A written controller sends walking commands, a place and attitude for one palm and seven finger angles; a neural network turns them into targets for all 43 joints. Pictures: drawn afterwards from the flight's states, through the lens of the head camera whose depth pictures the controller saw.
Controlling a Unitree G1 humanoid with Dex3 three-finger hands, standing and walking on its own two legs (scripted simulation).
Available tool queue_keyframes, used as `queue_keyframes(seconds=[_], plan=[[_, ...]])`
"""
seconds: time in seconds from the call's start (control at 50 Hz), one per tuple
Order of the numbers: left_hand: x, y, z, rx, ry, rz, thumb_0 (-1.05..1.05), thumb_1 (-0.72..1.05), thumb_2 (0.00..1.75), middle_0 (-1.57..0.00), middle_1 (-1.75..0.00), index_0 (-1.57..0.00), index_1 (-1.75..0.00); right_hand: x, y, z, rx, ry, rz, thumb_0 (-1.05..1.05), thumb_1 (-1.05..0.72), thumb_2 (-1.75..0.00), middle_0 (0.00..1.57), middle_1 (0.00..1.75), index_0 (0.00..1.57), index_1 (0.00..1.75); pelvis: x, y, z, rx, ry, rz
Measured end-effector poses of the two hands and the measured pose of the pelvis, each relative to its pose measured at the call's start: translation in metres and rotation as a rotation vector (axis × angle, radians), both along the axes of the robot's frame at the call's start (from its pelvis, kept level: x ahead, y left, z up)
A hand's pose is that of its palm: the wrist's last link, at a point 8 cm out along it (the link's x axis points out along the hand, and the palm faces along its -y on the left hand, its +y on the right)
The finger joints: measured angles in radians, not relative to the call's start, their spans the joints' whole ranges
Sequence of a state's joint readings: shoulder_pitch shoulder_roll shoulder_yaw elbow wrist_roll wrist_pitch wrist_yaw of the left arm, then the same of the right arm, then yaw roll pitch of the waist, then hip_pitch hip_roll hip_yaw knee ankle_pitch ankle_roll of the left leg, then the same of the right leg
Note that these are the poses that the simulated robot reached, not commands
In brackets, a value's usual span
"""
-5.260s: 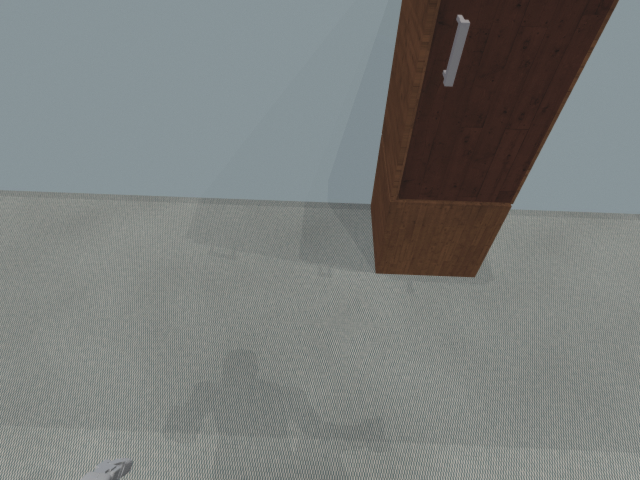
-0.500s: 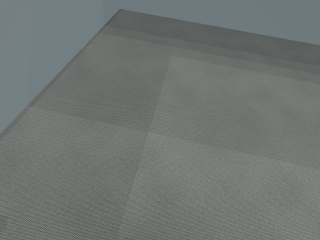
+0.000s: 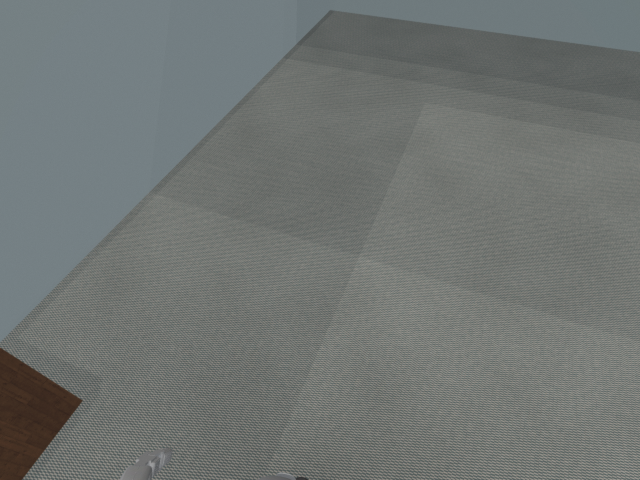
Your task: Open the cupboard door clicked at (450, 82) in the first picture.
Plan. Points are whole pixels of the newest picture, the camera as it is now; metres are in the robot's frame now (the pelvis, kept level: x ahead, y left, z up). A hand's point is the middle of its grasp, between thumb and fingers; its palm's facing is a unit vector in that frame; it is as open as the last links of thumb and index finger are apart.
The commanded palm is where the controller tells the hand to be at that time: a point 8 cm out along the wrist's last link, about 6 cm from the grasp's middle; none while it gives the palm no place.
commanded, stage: turn to face it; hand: left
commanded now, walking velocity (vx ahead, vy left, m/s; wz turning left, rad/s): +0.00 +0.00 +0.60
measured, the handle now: out of the picture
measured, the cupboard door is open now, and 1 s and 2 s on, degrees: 0 0 0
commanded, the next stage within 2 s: take the last steps up to it in 1.88 s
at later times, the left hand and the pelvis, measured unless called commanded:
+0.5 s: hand out of the picture -0.05 +0.25 -0.18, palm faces +0.36 -0.90 -0.24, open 7.4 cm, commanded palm none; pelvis -0.01 +0.03 +0.00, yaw +19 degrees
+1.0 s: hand out of the picture +0.01 +0.23 -0.13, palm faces +0.57 -0.77 -0.29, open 7.4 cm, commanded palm none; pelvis +0.03 +0.00 +0.01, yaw +38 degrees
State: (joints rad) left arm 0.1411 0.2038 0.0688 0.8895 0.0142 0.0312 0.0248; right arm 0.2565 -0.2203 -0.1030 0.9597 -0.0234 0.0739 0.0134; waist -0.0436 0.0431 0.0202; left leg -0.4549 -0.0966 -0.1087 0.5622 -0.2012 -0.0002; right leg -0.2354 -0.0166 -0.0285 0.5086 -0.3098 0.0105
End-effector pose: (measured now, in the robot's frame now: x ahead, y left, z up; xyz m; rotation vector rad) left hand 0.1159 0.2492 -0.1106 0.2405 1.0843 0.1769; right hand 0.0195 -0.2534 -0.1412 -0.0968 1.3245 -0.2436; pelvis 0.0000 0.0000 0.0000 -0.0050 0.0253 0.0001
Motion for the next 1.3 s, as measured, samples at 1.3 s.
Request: queue_keyframes(seconds=[1.3], plan=[[-0.294, -0.017, -0.048, -0.153, 0.194, 0.93, 0.0, 0.9, 0.9, -0.21, -0.3, -0.2, -0.3, 0.245, 0.192, 0.022, -0.033, -0.171, 1.012, 0.0, -0.91, -0.9, 0.2, 0.29, 0.2, 0.3, 0.001, 0.04, -0.013, 0.012, -0.032, 0.849]])
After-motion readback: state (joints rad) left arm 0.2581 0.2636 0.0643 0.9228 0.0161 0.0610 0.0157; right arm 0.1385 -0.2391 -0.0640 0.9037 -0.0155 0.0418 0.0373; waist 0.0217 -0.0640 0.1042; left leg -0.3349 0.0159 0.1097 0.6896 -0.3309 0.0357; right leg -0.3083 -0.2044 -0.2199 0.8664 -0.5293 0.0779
